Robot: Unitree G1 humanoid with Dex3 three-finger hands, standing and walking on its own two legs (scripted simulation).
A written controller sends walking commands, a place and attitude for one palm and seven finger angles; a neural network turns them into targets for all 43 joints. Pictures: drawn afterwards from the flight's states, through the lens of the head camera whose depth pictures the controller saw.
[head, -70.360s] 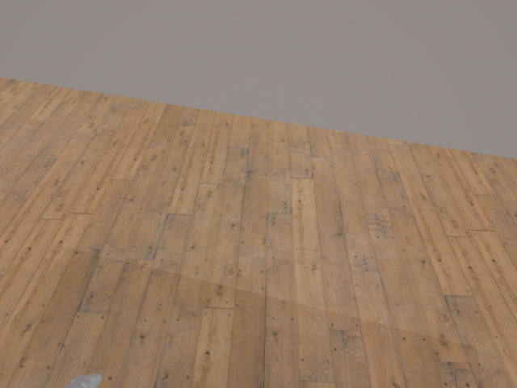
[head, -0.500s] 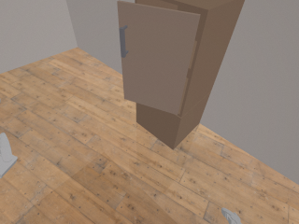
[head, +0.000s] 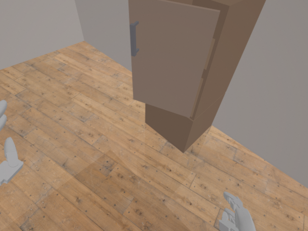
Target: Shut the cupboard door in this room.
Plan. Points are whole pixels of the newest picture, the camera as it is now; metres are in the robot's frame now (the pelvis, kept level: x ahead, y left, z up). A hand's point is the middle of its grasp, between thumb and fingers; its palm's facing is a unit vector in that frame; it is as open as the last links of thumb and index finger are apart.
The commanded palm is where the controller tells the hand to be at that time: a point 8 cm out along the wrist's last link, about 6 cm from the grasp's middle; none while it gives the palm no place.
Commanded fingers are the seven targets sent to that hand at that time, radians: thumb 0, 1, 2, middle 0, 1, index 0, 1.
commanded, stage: stop stepping back and stand still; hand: left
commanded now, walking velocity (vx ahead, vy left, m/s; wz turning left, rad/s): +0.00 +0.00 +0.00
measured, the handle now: (135, 39) +0.89 +0.14 +0.07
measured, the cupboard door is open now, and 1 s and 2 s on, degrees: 21 21 21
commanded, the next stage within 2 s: let the arm hang, fingers relaxed in 0.16 s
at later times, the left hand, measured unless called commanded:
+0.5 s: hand out of the picture +0.11 +0.20 -0.14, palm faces -0.03 -0.96 -0.27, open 7.4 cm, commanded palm none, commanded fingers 0.00 0.90 0.90 -0.20 -0.30 -0.20 -0.30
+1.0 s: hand out of the picture -0.07 +0.19 -0.17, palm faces +0.02 -0.97 -0.23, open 7.4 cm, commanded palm none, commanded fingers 0.00 0.90 0.90 -0.20 -0.30 -0.20 -0.30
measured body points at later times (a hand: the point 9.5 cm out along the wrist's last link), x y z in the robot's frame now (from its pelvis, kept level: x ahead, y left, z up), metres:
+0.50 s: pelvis -0.02 +0.01 -0.01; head -0.01 +0.00 +0.44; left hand +0.11 +0.25 -0.12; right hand +0.10 -0.26 -0.13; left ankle +0.03 +0.10 -0.74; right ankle -0.04 -0.10 -0.74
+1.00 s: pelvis -0.02 +0.00 +0.00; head -0.02 +0.00 +0.45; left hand -0.06 +0.24 -0.15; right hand -0.03 -0.22 -0.16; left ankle +0.03 +0.10 -0.74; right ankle -0.04 -0.10 -0.74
